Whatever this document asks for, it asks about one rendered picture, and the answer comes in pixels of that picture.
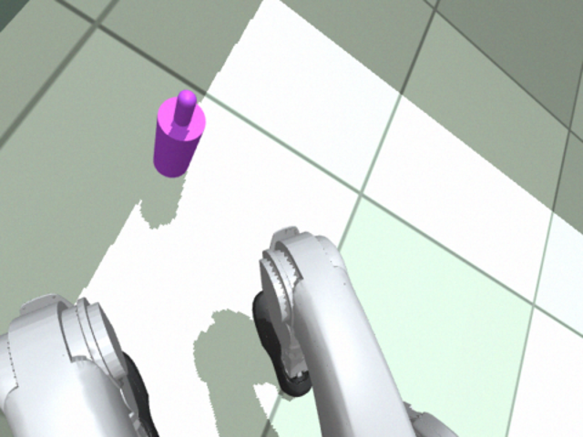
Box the right robot hand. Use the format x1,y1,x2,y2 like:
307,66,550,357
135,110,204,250
404,401,459,437

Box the left robot foot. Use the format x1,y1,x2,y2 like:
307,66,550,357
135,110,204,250
122,351,159,437

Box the right robot foot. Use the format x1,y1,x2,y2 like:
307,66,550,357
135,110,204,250
252,290,312,397

